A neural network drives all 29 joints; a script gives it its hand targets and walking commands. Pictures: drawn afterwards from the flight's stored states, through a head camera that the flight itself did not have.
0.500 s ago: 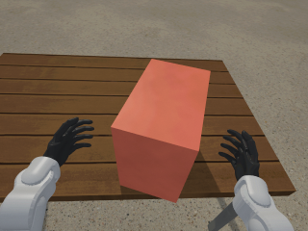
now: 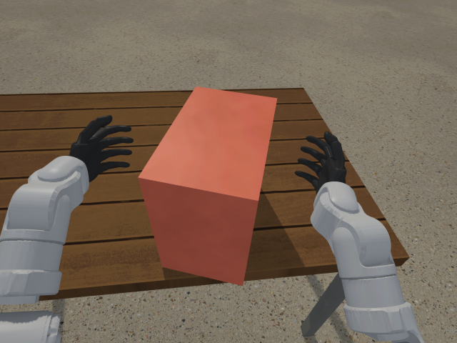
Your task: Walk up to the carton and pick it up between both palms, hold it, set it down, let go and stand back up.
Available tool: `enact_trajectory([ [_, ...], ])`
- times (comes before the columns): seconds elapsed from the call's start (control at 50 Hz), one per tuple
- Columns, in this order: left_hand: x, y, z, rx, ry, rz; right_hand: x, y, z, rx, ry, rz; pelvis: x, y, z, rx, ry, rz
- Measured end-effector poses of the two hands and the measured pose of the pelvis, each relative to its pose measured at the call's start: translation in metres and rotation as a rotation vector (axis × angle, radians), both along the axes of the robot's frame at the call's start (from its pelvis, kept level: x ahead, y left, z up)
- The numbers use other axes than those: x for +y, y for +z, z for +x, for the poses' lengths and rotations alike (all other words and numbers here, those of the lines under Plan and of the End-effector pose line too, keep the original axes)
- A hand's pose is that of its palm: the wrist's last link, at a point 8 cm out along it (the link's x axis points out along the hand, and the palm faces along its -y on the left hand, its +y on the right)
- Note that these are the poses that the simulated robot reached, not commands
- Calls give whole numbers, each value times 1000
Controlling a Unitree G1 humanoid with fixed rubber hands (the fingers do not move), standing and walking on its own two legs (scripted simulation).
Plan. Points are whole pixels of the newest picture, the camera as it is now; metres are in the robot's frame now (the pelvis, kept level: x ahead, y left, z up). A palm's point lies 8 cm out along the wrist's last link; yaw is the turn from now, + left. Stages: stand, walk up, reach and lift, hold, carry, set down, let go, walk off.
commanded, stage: reach and lift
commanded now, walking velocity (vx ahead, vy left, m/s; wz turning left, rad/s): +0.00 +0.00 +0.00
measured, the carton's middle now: (218, 184) +0.44 -0.01 +0.05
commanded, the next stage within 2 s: none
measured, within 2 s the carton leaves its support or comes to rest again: neither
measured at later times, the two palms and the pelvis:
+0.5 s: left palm (98, 120) +0.44 +0.19 +0.21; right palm (326, 146) +0.37 -0.17 +0.20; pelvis +0.01 +0.00 +0.00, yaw +1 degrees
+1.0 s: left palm (117, 97) +0.49 +0.16 +0.23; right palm (315, 125) +0.40 -0.16 +0.21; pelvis +0.01 +0.00 +0.00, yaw +1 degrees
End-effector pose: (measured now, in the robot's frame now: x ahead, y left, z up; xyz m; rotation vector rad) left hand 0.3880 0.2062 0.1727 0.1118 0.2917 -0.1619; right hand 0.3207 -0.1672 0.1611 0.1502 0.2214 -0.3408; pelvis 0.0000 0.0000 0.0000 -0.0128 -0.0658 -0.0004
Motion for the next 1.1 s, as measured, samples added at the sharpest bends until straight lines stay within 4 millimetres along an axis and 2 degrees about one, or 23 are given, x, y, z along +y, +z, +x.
enact_trajectory([
  [0.28, -7, 24, 37, -27, -1, -14, 3, 25, 32, -16, -3, -8, 1, 0, 7, 18, 4, -12],
  [0.46, -15, 34, 53, -35, -18, -2, -3, 31, 46, -32, -11, -8, 4, 0, 7, 29, 10, -19],
  [0.72, -29, 65, 82, -63, -7, -15, -3, 62, 69, -59, -2, -26, 2, 0, 7, 76, 22, -19],
  [0.82, -35, 71, 91, -54, -6, -12, 0, 68, 76, -38, 1, -27, 1, 1, 8, 81, 24, -17],
  [0.98, -44, 58, 97, -41, -12, -11, 7, 56, 81, -28, 9, -21, -1, 1, 9, 88, 23, -19],
  [1.1, -48, 21, 93, 5, -16, -11, 9, 24, 74, 14, -8, -13, -3, 0, 8, 87, 20, -20],
])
